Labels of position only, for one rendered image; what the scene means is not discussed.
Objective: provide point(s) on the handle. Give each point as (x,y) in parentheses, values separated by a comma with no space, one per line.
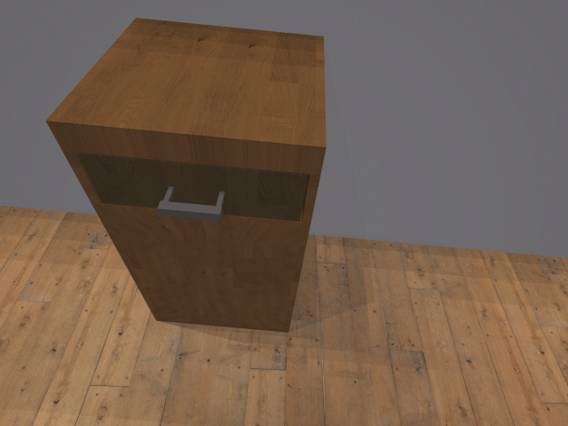
(178,209)

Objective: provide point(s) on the cabinet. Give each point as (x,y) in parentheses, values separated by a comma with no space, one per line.
(234,97)

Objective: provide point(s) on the drawer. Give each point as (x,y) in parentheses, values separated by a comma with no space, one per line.
(144,182)

